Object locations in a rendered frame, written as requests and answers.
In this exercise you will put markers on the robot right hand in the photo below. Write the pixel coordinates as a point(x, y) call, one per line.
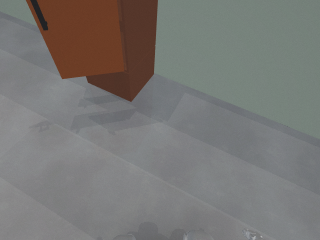
point(251, 235)

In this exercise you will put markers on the handle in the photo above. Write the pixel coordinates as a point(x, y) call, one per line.
point(39, 14)

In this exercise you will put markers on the cupboard door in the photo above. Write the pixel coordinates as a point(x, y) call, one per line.
point(83, 36)

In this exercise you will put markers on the right robot thigh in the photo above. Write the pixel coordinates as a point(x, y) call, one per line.
point(196, 234)

